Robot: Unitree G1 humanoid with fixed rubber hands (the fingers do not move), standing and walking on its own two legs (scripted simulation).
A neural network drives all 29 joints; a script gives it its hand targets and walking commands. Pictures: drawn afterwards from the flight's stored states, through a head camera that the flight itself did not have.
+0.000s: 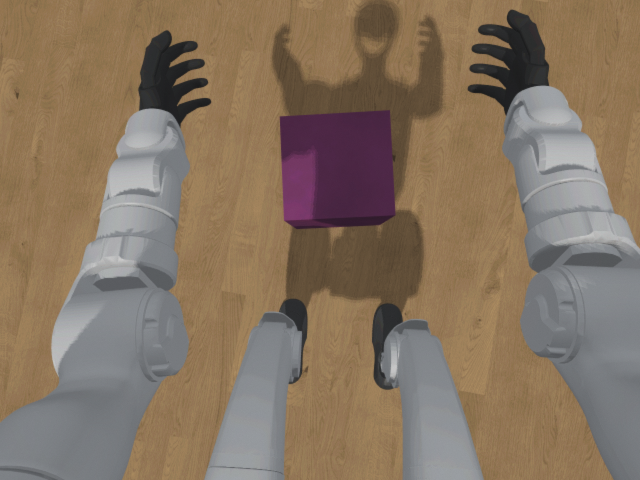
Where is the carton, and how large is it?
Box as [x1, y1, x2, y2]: [280, 110, 394, 228]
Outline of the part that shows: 389,110 280,116 283,207 285,221 296,228 380,224 394,215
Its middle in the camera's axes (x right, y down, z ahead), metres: +0.03 -0.13 +0.86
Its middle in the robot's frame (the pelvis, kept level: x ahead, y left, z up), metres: +0.51 +0.03 -0.52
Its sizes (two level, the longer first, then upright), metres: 0.210 0.200 0.250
